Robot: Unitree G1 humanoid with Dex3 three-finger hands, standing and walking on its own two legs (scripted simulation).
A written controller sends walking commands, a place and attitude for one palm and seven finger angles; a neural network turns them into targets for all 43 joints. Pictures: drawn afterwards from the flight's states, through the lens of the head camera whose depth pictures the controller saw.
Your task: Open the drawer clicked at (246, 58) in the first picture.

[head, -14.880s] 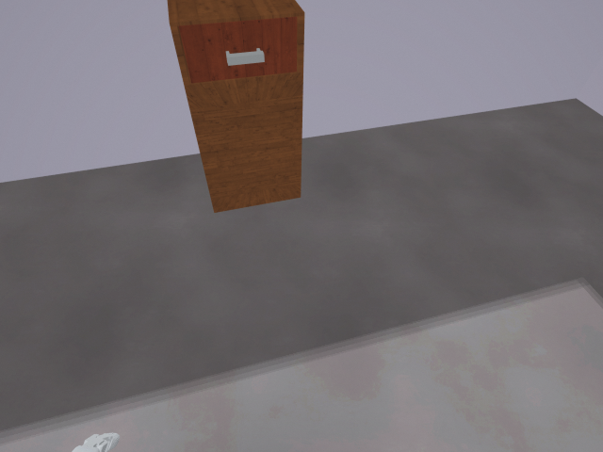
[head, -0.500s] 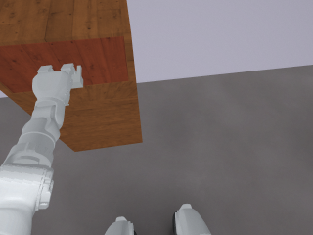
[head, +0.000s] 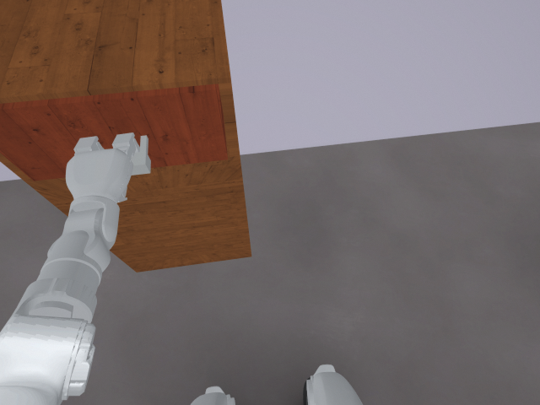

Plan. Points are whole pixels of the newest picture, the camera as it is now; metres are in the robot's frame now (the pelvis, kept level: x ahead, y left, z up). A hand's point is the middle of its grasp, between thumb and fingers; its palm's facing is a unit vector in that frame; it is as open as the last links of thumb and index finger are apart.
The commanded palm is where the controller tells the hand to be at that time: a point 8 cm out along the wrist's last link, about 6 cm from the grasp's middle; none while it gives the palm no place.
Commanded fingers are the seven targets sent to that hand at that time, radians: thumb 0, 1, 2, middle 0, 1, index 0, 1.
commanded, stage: pull the drawer open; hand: left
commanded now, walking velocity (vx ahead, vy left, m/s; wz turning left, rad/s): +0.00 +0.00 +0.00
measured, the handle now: (112, 155) +0.51 +0.25 +0.00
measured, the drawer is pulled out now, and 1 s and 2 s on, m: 0.01 0.13 0.25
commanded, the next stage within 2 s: none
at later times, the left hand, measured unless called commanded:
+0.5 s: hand (114, 225) +0.39 +0.23 -0.01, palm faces -0.04 -0.04 -1.00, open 6.2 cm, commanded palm +0.35 +0.23 +0.04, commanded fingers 0.00 0.90 0.90 -0.40 -1.35 -0.40 -1.35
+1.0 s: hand (112, 263) +0.33 +0.22 -0.01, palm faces -0.03 -0.04 -1.00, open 6.1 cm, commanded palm +0.29 +0.22 +0.04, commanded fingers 0.00 0.90 0.90 -0.40 -1.35 -0.40 -1.35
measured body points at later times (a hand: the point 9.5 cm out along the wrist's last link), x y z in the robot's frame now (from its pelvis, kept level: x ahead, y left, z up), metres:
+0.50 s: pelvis +0.01 +0.00 +0.01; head +0.10 -0.01 +0.45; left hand +0.39 +0.23 +0.04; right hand +0.11 -0.27 -0.12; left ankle -0.05 +0.11 -0.68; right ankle +0.03 -0.14 -0.68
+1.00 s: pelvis +0.00 -0.01 +0.02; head +0.07 -0.03 +0.46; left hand +0.33 +0.22 +0.04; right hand +0.12 -0.27 -0.12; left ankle -0.05 +0.11 -0.68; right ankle +0.03 -0.14 -0.68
